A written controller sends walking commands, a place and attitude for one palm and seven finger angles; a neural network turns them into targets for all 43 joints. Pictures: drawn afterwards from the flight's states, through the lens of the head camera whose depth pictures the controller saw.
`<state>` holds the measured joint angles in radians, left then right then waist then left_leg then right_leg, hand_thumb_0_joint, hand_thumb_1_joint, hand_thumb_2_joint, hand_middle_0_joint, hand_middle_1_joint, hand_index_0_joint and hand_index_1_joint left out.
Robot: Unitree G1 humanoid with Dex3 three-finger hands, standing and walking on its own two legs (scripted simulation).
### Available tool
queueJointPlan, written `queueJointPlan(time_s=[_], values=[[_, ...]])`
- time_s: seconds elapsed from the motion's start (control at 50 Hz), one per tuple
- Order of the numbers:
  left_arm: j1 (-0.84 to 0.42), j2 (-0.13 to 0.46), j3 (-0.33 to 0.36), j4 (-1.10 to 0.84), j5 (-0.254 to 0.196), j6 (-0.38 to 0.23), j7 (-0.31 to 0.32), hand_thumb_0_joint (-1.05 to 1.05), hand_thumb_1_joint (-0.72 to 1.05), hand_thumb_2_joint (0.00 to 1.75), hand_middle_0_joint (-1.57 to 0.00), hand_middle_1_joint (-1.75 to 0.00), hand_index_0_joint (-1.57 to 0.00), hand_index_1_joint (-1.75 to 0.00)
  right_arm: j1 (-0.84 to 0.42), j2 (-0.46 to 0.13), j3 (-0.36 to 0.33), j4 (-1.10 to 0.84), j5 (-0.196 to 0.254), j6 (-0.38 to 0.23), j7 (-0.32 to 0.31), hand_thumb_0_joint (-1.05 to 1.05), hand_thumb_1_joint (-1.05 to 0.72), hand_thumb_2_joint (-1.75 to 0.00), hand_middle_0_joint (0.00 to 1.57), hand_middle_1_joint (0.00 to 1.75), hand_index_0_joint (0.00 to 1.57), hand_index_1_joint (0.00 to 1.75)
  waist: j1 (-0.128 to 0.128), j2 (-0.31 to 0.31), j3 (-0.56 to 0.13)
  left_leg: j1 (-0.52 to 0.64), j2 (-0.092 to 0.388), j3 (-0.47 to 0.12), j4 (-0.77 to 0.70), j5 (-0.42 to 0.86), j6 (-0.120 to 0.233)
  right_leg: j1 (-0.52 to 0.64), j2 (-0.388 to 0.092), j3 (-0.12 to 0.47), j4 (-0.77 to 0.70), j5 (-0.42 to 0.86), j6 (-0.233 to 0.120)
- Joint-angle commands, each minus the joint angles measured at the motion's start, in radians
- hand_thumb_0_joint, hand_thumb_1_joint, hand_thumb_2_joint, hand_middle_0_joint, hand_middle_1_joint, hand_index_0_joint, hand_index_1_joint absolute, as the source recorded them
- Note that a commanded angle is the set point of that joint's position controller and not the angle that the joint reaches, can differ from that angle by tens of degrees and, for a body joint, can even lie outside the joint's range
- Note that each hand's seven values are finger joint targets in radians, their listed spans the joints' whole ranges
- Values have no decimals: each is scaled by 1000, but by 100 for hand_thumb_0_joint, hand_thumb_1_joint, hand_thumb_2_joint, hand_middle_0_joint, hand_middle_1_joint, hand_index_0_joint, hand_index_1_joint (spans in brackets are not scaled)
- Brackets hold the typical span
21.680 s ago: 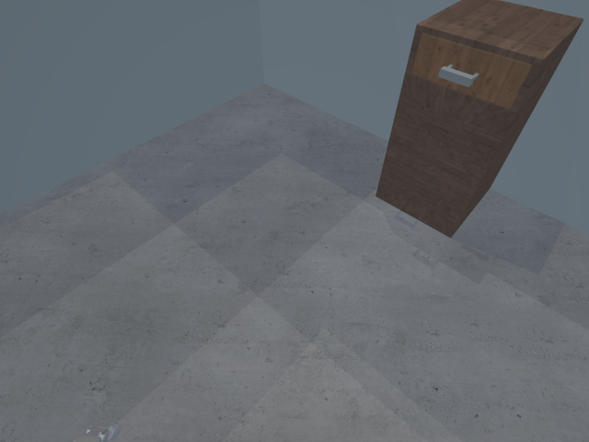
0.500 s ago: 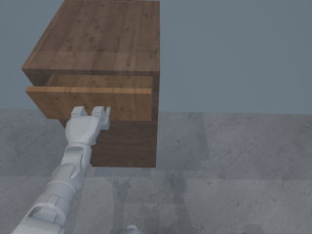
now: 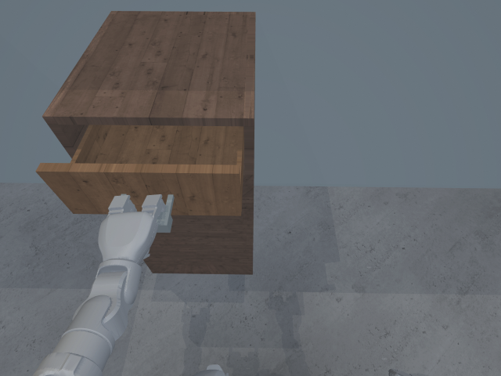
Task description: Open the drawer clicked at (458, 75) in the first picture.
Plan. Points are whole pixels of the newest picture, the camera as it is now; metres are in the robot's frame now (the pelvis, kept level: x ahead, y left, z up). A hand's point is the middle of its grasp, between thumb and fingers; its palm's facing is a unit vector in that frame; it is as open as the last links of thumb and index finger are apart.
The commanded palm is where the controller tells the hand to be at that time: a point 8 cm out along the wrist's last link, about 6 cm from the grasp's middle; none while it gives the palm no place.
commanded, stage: pull the drawer open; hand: left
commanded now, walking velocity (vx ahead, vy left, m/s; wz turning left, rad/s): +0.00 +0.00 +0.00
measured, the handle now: (143, 210) +0.41 +0.21 -0.01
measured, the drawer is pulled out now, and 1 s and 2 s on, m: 0.12 0.23 0.30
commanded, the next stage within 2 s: open the thumb to release the handle in 1.70 s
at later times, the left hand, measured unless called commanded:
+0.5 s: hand (134, 276) +0.29 +0.21 -0.03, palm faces -0.01 -0.09 -1.00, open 6.3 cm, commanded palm +0.25 +0.21 +0.03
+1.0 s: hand (125, 313) +0.23 +0.21 -0.02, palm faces -0.02 -0.10 -1.00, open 6.3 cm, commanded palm +0.19 +0.21 +0.03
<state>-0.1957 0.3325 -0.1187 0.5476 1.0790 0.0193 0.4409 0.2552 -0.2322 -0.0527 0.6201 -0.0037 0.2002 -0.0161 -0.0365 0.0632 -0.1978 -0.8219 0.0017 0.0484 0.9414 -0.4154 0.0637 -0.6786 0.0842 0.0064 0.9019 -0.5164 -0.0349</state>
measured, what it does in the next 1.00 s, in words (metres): stands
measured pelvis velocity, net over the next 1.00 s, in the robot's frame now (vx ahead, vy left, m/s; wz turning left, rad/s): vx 0.00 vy -0.01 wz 0.01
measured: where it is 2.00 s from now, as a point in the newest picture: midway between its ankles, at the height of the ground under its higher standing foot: outside the picture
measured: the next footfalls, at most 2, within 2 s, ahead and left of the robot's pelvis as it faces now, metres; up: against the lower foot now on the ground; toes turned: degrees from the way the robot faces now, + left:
none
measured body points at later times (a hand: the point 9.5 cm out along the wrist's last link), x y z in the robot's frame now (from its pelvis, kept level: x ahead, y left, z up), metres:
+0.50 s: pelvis +0.00 +0.00 +0.00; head +0.05 -0.01 +0.45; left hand +0.28 +0.21 +0.03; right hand +0.16 -0.25 -0.11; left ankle +0.02 +0.08 -0.68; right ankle -0.05 -0.11 -0.68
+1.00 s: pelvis +0.00 -0.01 -0.01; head +0.04 -0.03 +0.44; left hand +0.22 +0.21 +0.03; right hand +0.18 -0.25 -0.11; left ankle +0.02 +0.08 -0.68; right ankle -0.05 -0.11 -0.68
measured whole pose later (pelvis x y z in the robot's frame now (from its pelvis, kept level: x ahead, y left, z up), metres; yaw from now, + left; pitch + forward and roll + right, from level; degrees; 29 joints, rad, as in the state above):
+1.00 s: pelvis +0.00 -0.01 -0.01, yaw +0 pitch +14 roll -1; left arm 0.31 0.34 -0.12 0.11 1.08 0.00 0.48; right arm 0.17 -0.23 -0.02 0.54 -0.02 0.16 0.02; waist 0.01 0.06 -0.19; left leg -0.79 0.00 0.05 0.99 -0.45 0.05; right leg -0.66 0.08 0.01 0.97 -0.56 -0.05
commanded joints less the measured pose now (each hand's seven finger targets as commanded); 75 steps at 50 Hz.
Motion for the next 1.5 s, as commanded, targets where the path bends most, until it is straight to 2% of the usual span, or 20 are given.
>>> queueJointPlan(time_s=[0.0,0.14,0.22,0.34,0.42,0.44,0.52,0.6,0.72,0.74,0.82,0.84,1.0,1.12,1.14,1.22,1.24,1.32,1.36,1.48], values=[[-112,131,77,-218,-22,12,46,0,90,90,-40,-135,-40,-135,-27,-136,-47,-128,-8,-37,-4,0,-90,-90,20,30,20,30,21,-29,-286,388,-3,-69,-80,437,-16,29,8,-7,-108,471,-16],[12,89,46,-286,-30,18,45,0,90,90,-40,-135,-40,-135,-52,-128,-43,-153,-9,-47,3,0,-90,-90,20,30,20,30,29,-33,-256,392,-5,-68,-79,437,-15,28,7,-10,-106,470,-14],[67,116,71,-343,-28,19,48,0,90,90,-40,-135,-40,-135,-79,-125,-35,-166,-8,-48,8,0,-90,-90,20,30,20,30,42,-25,-271,405,-5,-65,-81,443,-17,32,5,-6,-103,471,-12],[127,110,71,-355,-31,25,52,0,90,90,-40,-135,-40,-135,-90,-126,-31,-175,-12,-60,4,0,-90,-90,20,30,20,30,33,-55,-203,358,-13,-65,-75,386,-15,30,2,-4,-102,463,-13],[174,118,80,-422,-23,20,58,0,90,90,-40,-135,-40,-135,-117,-120,-24,-187,-12,-60,8,0,-90,-90,20,30,20,30,56,-28,-258,393,-11,-69,-73,417,-20,31,1,-4,-87,460,-13],[225,106,76,-408,-31,25,57,0,90,90,-40,-135,-40,-135,-110,-120,-30,-190,-11,-65,9,0,-90,-90,20,30,20,30,52,-31,-221,388,-13,-67,-68,419,-17,32,2,-4,-94,469,-15],[286,135,105,-455,-33,18,59,0,90,90,-40,-135,-40,-135,-137,-117,-19,-200,-12,-67,12,0,-90,-90,20,30,20,30,65,-56,-231,374,-16,-64,-66,420,-19,49,0,5,-88,499,-12],[347,123,100,-479,-41,21,60,0,90,90,-40,-135,-40,-135,-143,-119,-16,-210,-14,-72,15,0,-90,-90,20,30,20,30,62,-50,-188,356,-16,-69,-66,398,-18,43,-1,6,-91,488,-15],[419,131,111,-555,-33,8,75,0,90,90,-40,-135,-40,-135,-168,-111,-11,-219,-20,-74,21,0,-90,-90,20,30,20,30,73,-33,-218,361,-21,-63,-50,393,-21,38,-4,16,-72,495,-14],[455,109,96,-537,-42,13,76,0,90,90,-40,-135,-40,-135,-155,-111,-15,-224,-18,-78,22,0,-90,-90,20,30,20,30,64,-43,-172,344,-22,-66,-51,375,-19,34,-4,9,-77,484,-14],[482,140,130,-568,-36,5,84,0,90,90,-40,-135,-40,-135,-178,-111,-7,-225,-21,-75,23,0,-90,-90,20,30,20,30,76,-53,-196,333,-26,-64,-43,359,-21,31,-5,23,-67,484,-14],[498,111,104,-573,-40,7,83,0,90,90,-40,-135,-40,-135,-166,-110,-13,-229,-21,-79,24,0,-90,-90,20,30,20,30,66,-50,-163,328,-24,-64,-42,351,-18,25,-5,14,-71,479,-14],[599,128,125,-628,-46,-1,89,0,90,90,-40,-135,-40,-135,-174,-112,-6,-247,-23,-79,35,0,-90,-90,20,30,20,30,75,-49,-167,320,-23,-71,-35,355,-20,17,-5,13,-57,462,-18],[662,143,143,-662,-41,-17,93,0,90,90,-40,-135,-40,-135,-188,-107,0,-261,-25,-78,40,0,-90,-90,20,30,20,30,95,-40,-172,314,-29,-65,-26,326,-19,1,-6,21,-48,434,-18],[687,111,111,-665,-48,-16,90,0,90,90,-40,-135,-40,-135,-181,-106,-3,-265,-25,-81,41,0,-90,-90,20,30,20,30,86,-29,-150,304,-28,-65,-24,322,-17,4,-7,12,-50,439,-19],[723,138,141,-692,-44,-30,93,0,90,90,-40,-135,-40,-135,-189,-107,2,-271,-28,-79,50,0,-90,-90,20,30,20,30,98,-47,-168,305,-29,-68,-16,329,-18,-10,-6,24,-36,438,-19],[754,107,110,-698,-48,-30,91,0,90,90,-40,-135,-40,-135,-185,-106,-3,-280,-26,-84,51,0,-90,-90,20,30,20,30,89,-36,-140,298,-26,-67,-15,321,-15,-12,-9,11,-41,430,-18],[799,149,161,-707,-52,-47,93,0,90,90,-40,-135,-40,-135,-195,-106,5,-282,-30,-83,54,0,-90,-90,20,30,20,30,101,-75,-157,271,-34,-63,0,305,-15,-6,-13,34,-33,455,-17],[827,164,179,-725,-51,-58,96,0,90,90,-40,-135,-40,-135,-195,-105,3,-285,-30,-86,55,0,-90,-90,20,30,20,30,110,-54,-153,263,-37,-60,4,301,-16,-7,-12,40,-29,457,-19],[912,146,173,-764,-55,-80,99,0,90,90,-40,-135,-40,-135,-197,-101,0,-298,-34,-86,65,0,-90,-90,20,30,20,30,109,-51,-141,258,-34,-64,19,306,-13,-28,-12,28,-16,441,-20]])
